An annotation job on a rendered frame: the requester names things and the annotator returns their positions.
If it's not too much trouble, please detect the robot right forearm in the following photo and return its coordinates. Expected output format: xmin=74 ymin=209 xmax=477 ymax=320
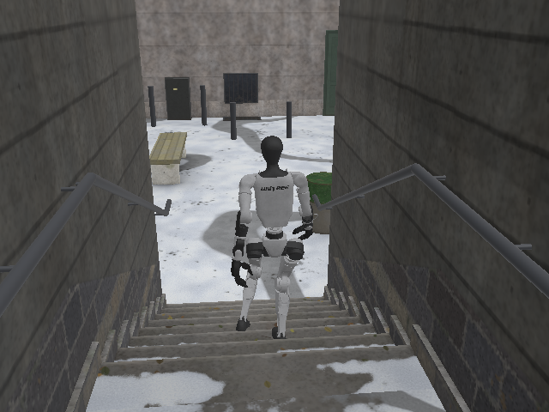
xmin=302 ymin=206 xmax=313 ymax=230

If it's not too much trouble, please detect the robot head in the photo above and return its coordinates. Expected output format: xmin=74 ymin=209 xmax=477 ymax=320
xmin=258 ymin=136 xmax=288 ymax=178

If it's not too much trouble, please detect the robot left hand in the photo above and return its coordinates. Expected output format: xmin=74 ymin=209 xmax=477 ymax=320
xmin=231 ymin=259 xmax=253 ymax=288

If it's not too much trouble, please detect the robot left forearm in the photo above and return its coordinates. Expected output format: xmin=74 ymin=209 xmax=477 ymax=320
xmin=232 ymin=211 xmax=248 ymax=261

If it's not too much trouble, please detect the robot left upper arm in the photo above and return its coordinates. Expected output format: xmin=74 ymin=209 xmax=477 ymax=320
xmin=238 ymin=173 xmax=256 ymax=224

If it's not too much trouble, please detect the robot right thigh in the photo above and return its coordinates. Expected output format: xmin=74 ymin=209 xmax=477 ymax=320
xmin=274 ymin=238 xmax=305 ymax=293

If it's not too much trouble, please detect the robot right hand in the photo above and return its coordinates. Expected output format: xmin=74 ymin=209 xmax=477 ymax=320
xmin=293 ymin=225 xmax=313 ymax=240

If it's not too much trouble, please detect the robot right upper arm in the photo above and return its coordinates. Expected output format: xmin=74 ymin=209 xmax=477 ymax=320
xmin=290 ymin=172 xmax=312 ymax=217

